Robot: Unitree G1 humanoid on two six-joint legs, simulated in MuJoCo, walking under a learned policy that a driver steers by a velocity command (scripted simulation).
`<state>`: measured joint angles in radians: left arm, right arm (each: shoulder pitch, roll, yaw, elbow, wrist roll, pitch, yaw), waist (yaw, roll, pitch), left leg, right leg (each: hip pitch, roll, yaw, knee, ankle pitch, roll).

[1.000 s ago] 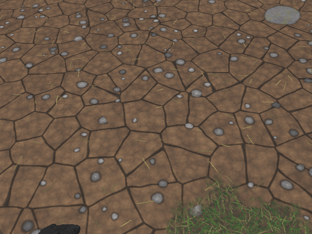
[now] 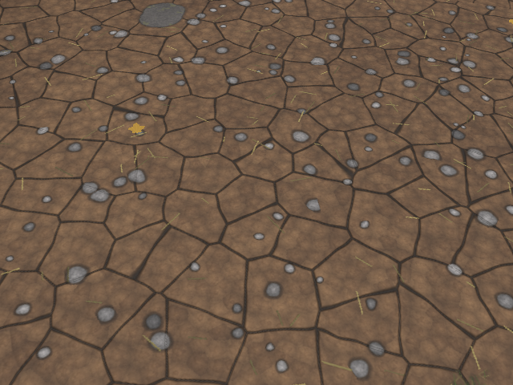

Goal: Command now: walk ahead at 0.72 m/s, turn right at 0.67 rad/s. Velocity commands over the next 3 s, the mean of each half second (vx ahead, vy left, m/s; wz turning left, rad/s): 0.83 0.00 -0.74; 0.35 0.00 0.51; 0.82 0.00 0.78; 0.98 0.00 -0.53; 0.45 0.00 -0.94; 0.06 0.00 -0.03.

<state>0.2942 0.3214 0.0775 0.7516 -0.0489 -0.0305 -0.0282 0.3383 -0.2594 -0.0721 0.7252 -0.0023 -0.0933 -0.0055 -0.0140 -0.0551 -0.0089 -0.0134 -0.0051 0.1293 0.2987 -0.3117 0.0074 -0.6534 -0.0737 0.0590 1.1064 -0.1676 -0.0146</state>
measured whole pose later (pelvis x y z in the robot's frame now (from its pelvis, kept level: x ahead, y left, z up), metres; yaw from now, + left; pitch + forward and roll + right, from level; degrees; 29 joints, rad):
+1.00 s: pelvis +0.62 -0.20 -0.04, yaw -7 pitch +1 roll -1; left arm 0.08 0.28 0.02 0.64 0.02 -0.03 0.01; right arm 0.27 -0.30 -0.06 0.60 0.03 -0.01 -0.02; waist -0.04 0.01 0.06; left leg -0.37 -0.20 -0.20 0.42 -0.04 0.12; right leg -0.53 0.02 0.20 0.86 -0.35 0.05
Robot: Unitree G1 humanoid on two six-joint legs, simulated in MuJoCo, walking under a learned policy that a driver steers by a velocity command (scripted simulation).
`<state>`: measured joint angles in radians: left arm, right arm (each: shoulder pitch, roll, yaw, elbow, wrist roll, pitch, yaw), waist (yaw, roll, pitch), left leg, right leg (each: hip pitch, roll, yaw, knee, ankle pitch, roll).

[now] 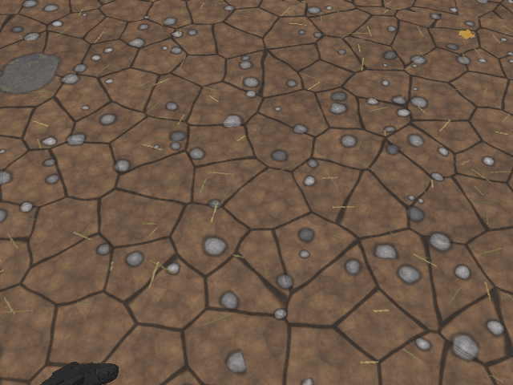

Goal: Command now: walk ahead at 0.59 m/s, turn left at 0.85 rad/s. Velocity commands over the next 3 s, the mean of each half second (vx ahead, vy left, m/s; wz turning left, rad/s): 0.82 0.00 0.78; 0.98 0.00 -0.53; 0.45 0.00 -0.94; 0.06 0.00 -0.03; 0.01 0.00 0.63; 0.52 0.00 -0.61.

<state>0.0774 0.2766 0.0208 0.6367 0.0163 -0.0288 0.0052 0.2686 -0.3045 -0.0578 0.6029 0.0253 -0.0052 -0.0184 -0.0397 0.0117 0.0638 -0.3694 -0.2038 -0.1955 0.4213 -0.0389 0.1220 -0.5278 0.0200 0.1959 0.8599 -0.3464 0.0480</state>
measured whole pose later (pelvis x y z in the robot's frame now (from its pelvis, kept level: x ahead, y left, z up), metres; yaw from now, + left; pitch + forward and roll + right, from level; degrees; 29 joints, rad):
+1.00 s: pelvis +0.61 +0.17 -0.02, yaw +6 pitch -1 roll +5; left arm 0.11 0.32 0.05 0.66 -0.04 -0.02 -0.04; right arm 0.41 -0.30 -0.09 0.83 -0.01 -0.10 0.00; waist -0.07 -0.02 0.03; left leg 0.20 -0.02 0.28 0.25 -0.42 -0.06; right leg -0.83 -0.14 -0.05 0.96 0.03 -0.07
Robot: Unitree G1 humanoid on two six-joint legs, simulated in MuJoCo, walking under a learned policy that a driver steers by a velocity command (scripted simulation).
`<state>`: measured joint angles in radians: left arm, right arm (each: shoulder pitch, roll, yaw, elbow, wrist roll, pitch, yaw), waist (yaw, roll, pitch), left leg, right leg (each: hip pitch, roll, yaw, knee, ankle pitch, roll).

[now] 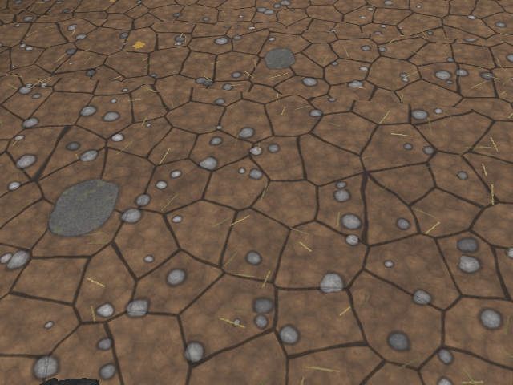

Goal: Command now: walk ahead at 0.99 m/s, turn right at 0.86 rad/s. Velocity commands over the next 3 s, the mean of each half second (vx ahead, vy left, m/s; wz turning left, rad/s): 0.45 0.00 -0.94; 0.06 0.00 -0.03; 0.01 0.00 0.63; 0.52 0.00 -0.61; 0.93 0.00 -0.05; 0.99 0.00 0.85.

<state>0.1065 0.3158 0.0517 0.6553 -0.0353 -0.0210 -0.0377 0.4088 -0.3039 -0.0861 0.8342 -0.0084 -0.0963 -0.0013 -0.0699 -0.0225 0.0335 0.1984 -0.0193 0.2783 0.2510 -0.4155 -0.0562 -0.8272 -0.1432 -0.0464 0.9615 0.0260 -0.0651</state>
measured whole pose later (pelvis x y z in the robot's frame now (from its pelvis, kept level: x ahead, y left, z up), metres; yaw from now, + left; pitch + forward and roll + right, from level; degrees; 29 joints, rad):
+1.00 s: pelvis +0.41 -0.03 +0.02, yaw -26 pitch +1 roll +0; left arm 0.16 0.26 0.05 0.68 0.03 0.02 0.04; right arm 0.23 -0.34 -0.09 0.69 0.03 0.03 -0.01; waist -0.03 0.04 0.06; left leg -0.53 -0.09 -0.09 0.95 -0.43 -0.06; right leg -0.20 0.02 0.03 0.46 -0.28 -0.02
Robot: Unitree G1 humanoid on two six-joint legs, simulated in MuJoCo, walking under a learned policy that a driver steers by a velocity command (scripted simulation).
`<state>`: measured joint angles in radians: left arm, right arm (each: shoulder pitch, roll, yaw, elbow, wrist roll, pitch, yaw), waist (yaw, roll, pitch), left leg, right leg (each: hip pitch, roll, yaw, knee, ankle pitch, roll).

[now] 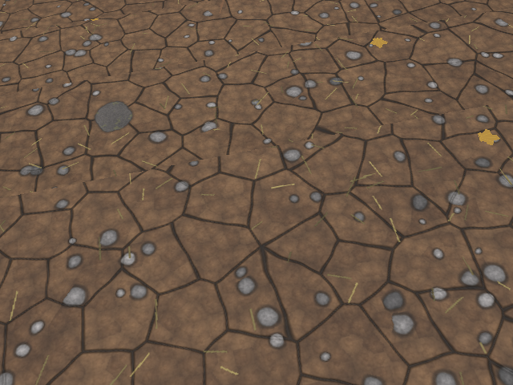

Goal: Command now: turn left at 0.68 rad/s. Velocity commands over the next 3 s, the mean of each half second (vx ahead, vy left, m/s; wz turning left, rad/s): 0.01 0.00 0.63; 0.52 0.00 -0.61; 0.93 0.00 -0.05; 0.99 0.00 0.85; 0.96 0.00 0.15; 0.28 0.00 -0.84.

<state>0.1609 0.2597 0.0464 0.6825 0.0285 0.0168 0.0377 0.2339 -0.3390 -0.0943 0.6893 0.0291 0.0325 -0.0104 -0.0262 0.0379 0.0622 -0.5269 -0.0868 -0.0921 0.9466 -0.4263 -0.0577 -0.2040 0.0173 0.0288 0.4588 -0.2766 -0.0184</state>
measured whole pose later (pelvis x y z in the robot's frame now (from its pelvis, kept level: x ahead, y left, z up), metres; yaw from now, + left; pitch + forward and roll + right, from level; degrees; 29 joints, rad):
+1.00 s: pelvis +0.19 -0.01 +0.00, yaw -3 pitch +2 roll +3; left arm 0.52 0.24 0.03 0.73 -0.02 -0.06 -0.01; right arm 0.09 -0.30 -0.06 0.66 0.01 -0.13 0.05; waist 0.07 0.04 0.00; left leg -0.58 0.02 -0.04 1.06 -0.26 0.00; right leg -0.13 0.02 0.05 0.47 -0.38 -0.09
